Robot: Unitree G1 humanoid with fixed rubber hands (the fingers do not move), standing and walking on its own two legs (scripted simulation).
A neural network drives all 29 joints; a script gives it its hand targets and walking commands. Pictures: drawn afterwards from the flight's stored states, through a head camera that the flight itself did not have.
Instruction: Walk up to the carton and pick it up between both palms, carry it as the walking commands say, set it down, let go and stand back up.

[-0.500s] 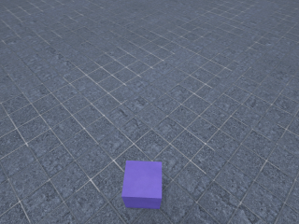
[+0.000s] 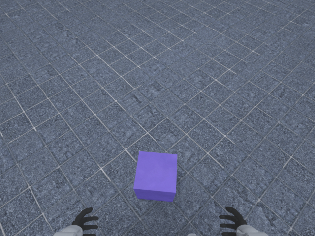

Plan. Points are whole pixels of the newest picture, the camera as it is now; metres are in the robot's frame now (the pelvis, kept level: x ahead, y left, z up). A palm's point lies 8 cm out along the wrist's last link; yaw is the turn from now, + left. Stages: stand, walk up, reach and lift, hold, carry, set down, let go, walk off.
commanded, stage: reach and lift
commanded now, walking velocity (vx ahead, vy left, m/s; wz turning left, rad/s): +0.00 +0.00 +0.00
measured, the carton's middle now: (156, 177) +0.43 +0.02 -0.63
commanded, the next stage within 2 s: none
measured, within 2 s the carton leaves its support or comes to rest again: neither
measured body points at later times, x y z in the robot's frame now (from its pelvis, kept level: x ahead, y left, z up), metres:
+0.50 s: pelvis -0.07 -0.02 -0.05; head +0.09 -0.01 +0.37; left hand +0.23 +0.23 -0.16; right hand +0.22 -0.20 -0.16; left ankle -0.03 +0.12 -0.72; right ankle +0.00 -0.14 -0.72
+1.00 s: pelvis -0.08 -0.01 -0.08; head +0.19 +0.01 +0.28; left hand +0.40 +0.22 -0.19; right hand +0.37 -0.18 -0.20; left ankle -0.03 +0.12 -0.72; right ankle +0.00 -0.14 -0.72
